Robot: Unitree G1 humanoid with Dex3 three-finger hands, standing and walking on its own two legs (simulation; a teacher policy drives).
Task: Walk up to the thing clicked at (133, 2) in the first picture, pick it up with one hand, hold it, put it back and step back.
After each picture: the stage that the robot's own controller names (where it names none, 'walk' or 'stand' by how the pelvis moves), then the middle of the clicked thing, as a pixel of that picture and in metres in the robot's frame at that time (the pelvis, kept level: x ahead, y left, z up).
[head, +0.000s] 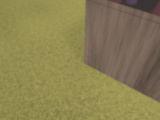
stand; out of the picture +0.95 -0.32 +0.04
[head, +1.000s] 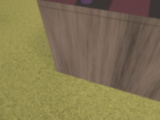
walk; out of the picture +0.89 +0.02 +0.08
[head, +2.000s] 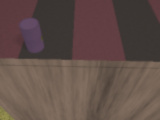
walk; (32, 36) +0.48 +0.21 +0.08
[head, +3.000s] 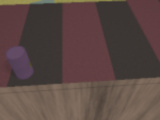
stand; (20, 63) +0.41 +0.24 +0.04
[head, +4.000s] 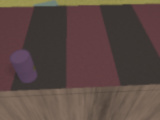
stand; (24, 67) +0.40 +0.22 +0.04
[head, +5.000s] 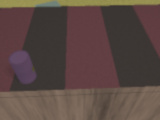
stand; (23, 67) +0.39 +0.23 +0.04
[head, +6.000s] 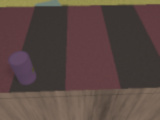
stand; (23, 68) +0.39 +0.23 +0.04
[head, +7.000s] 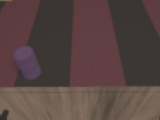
rise first; (28, 63) +0.40 +0.22 +0.04
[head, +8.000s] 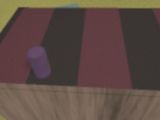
go down; (39, 62) +0.41 +0.21 +0.04
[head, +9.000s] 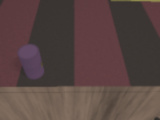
go down; (32, 62) +0.40 +0.18 +0.05
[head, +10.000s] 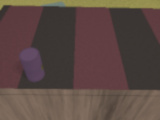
approach; (32, 65) +0.40 +0.19 +0.05
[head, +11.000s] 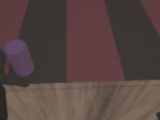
close; (20, 58) +0.40 +0.21 +0.07
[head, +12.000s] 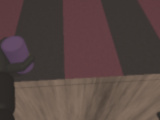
lift; (18, 55) +0.41 +0.20 +0.08
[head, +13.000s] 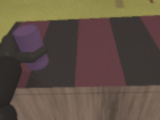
lift; (32, 48) +0.34 +0.16 +0.23
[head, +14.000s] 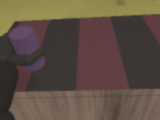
hold; (28, 49) +0.33 +0.17 +0.22
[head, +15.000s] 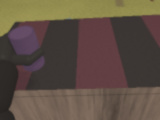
hold; (28, 49) +0.33 +0.17 +0.22
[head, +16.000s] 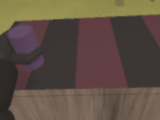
hold; (27, 48) +0.34 +0.17 +0.23
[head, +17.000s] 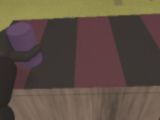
crouch; (25, 45) +0.35 +0.18 +0.23
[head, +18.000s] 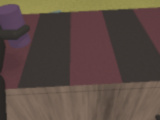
lower; (14, 26) +0.43 +0.21 +0.23
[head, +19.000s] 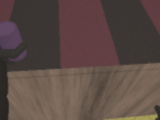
lower; (11, 42) +0.45 +0.21 +0.10
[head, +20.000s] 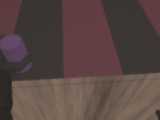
lower; (16, 54) +0.41 +0.21 +0.09
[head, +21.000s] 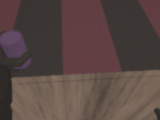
lower; (16, 50) +0.42 +0.21 +0.09
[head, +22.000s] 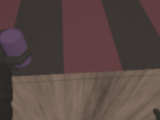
lower; (16, 49) +0.43 +0.20 +0.09
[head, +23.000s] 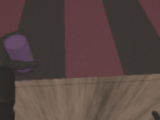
open; (20, 54) +0.41 +0.20 +0.08
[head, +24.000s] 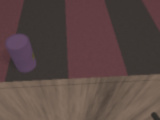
sink last; (22, 54) +0.41 +0.19 +0.08
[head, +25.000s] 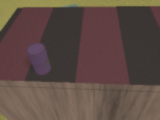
sink last; (39, 59) +0.43 +0.21 +0.05
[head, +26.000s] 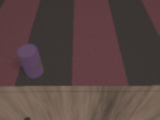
stand; (31, 61) +0.40 +0.20 +0.05
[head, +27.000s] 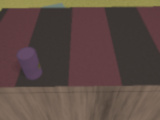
stand; (30, 64) +0.42 +0.22 +0.04
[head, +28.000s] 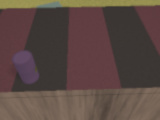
stand; (26, 67) +0.39 +0.22 +0.04
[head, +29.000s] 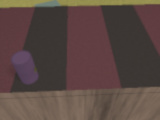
stand; (25, 68) +0.39 +0.22 +0.04
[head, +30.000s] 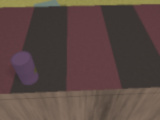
stand; (25, 68) +0.39 +0.22 +0.04
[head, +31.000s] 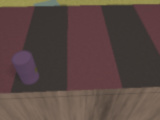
stand; (26, 68) +0.39 +0.22 +0.04
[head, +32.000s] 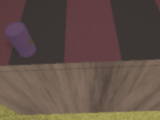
walk; (21, 40) +0.45 +0.23 +0.06
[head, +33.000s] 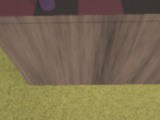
walk; out of the picture +0.71 +0.18 +0.07
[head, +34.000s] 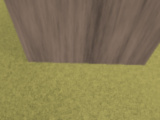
stand; out of the picture +1.02 +0.19 +0.06
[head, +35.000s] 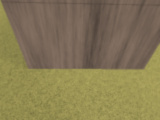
stand; out of the picture +1.02 +0.21 +0.05
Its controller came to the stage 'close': yes
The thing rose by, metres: 0.23
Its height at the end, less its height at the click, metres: +0.00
